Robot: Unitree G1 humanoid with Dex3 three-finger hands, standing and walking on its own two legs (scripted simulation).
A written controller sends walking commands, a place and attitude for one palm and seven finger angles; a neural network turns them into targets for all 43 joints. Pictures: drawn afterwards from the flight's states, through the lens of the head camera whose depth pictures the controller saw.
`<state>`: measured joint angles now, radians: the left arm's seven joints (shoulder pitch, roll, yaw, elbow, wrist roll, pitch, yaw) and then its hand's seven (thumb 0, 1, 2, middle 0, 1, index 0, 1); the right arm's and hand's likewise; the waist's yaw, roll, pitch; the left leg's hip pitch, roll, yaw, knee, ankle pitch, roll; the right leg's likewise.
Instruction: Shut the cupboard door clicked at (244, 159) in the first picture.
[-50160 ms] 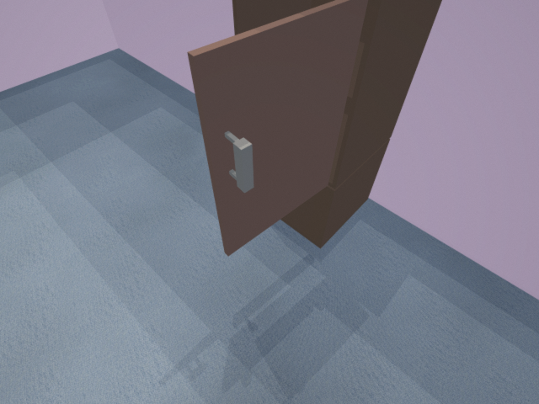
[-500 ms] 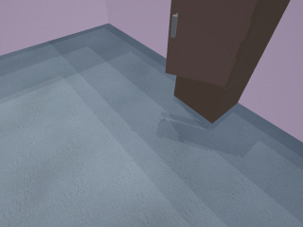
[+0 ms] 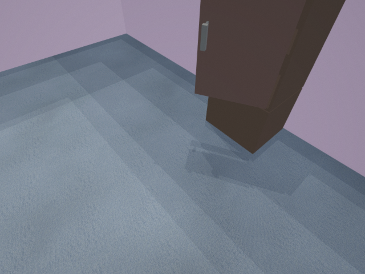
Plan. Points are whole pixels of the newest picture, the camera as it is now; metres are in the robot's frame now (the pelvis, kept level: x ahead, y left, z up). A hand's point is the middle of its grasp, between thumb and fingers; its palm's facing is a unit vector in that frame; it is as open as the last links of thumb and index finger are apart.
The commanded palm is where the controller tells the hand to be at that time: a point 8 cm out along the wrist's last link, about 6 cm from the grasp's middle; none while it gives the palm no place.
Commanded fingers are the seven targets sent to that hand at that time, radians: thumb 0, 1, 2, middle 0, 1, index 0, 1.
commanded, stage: walk to a spot facing it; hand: left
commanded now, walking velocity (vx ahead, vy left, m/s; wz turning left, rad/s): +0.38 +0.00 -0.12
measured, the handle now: (205, 35) +1.14 -0.06 +0.02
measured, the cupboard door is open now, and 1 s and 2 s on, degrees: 29 29 29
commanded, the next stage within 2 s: turn to face it in 0.62 s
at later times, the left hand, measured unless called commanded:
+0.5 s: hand (131, 218) +0.30 +0.17 -0.16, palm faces -0.05 -0.97 -0.22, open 7.3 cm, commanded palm none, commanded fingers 0.00 0.90 0.90 -0.20 -0.30 -0.20 -0.30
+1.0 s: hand (149, 209) +0.34 +0.12 -0.18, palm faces +0.04 -0.99 -0.15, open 7.3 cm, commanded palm none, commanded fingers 0.00 0.90 0.90 -0.20 -0.30 -0.20 -0.30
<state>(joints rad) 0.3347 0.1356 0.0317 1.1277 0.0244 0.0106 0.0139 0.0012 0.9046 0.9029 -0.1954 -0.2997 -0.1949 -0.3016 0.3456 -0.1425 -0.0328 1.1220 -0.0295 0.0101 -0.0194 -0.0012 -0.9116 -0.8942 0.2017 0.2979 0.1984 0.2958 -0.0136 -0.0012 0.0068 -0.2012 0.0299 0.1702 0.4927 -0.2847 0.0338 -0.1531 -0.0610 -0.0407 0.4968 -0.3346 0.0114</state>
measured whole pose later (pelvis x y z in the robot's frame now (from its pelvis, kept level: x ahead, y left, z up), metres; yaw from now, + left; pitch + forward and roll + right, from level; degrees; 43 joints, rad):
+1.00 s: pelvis +0.37 -0.04 -0.01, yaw -4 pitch -1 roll -2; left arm 0.35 0.13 0.04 1.09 0.01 -0.01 0.02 0.00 0.92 0.90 -0.20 -0.30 -0.20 -0.30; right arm 0.09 -0.15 -0.01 0.97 -0.02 -0.04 -0.02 0.00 -0.91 -0.89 0.20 0.30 0.20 0.30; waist 0.05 0.01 0.07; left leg -0.34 0.07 0.08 0.57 -0.20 0.01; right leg -0.16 0.04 -0.09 0.51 -0.34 -0.03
